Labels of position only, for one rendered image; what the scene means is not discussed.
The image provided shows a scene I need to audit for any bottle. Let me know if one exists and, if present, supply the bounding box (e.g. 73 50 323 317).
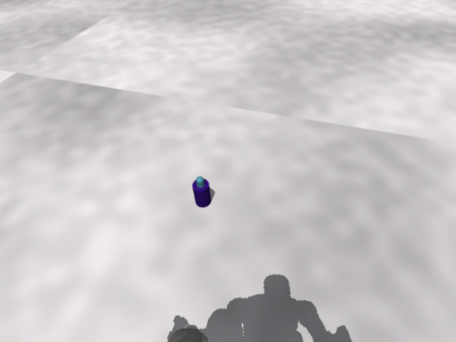
192 176 211 207

